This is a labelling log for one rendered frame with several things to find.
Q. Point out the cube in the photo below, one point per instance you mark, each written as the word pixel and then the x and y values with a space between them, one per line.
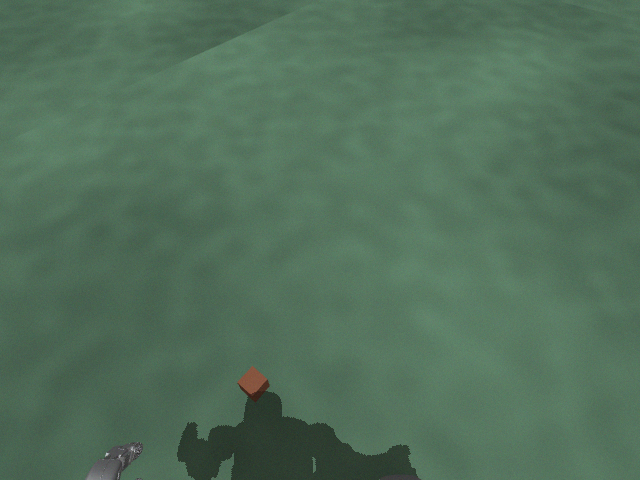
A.
pixel 253 383

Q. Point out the left robot hand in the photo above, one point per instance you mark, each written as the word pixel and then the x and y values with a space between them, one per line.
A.
pixel 115 461

